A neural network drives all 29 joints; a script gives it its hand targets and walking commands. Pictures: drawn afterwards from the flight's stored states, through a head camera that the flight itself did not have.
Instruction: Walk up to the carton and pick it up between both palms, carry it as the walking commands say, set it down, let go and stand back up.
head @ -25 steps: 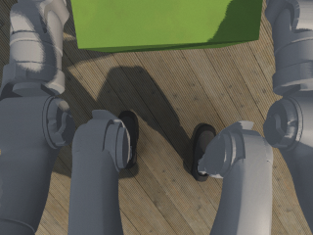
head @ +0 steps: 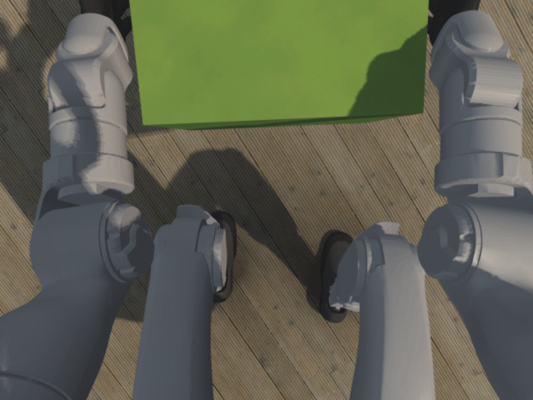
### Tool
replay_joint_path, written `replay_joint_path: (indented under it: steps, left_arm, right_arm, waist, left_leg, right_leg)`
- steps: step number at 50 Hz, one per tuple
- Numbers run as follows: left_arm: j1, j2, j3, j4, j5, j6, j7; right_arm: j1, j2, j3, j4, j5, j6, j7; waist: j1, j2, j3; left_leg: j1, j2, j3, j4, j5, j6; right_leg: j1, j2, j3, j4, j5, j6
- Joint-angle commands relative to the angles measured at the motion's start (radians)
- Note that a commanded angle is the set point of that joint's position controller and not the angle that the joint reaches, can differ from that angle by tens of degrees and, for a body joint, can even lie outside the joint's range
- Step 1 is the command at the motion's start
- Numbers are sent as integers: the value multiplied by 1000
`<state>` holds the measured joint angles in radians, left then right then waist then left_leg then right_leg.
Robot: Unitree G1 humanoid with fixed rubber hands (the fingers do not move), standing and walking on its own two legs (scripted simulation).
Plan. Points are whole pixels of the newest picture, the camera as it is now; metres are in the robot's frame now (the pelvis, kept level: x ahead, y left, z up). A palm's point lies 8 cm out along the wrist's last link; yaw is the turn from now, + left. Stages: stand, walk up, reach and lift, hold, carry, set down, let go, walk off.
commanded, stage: reach and lift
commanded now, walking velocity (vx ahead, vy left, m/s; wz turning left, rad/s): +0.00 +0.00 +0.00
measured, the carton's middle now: (277, 49) +0.53 +0.05 -0.17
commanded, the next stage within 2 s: none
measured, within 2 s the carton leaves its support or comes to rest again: neither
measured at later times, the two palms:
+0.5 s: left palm (73, 5) +0.50 +0.24 -0.02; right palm (505, 5) +0.54 -0.14 -0.02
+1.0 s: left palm out of the picture +0.48 +0.23 +0.06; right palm out of the picture +0.52 -0.15 +0.06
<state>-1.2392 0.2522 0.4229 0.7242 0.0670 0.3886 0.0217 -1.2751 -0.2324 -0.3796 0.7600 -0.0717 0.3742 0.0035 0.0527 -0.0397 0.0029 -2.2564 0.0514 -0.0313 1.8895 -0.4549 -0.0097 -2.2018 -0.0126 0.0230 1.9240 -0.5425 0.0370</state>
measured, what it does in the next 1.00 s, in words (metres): rises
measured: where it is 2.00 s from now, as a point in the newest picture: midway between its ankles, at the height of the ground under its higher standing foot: (276, 281)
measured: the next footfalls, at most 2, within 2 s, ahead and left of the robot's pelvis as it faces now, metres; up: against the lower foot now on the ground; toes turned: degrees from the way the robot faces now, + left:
none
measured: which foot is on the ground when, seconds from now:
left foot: down 0.00-1.00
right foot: down 0.00-1.00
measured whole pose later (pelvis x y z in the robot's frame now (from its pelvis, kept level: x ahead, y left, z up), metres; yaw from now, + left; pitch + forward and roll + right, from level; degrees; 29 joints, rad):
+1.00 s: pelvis +0.01 +0.00 +0.12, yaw +0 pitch +47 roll -1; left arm -0.98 0.08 0.53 0.55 0.22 0.45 -0.03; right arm -1.03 -0.11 -0.47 0.63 -0.21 0.43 0.08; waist 0.04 -0.04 -0.21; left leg -1.91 0.05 -0.01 1.46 -0.37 -0.01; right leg -1.87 -0.01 0.02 1.49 -0.44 0.03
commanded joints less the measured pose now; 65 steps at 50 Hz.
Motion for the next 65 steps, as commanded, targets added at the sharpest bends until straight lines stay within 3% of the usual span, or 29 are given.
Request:
replay_joint_path:
  steps: [1, 10, 24, 65]
  left_arm:
    - [-615, -923, -445, -100, -147, 1, -322]
    - [-575, -959, -421, -100, -114, 28, -343]
    - [-496, -1005, -450, -137, -109, 45, -370]
    - [-240, -1120, -444, -164, -22, 69, -414]
  right_arm:
    - [-591, 916, 404, -86, 135, -1, 267]
    - [-552, 949, 394, -89, 108, 26, 291]
    - [-474, 1004, 427, -127, 101, 43, 320]
    - [-243, 1087, 414, -124, 34, 54, 402]
  waist:
    - [32, 29, -1176]
    - [29, 18, -1188]
    - [28, 7, -1259]
    - [8, 21, -1144]
  left_leg:
    - [789, -146, 121, -155, 272, -18]
    - [809, -154, 124, -236, 242, -14]
    - [892, -160, 123, -333, 308, -11]
    - [1170, -170, 104, -680, 314, -9]
  right_leg:
    - [453, 149, -118, -213, 202, -40]
    - [499, 156, -116, -299, 188, -36]
    - [614, 163, -110, -400, 265, -28]
    - [877, 176, -98, -731, 288, -21]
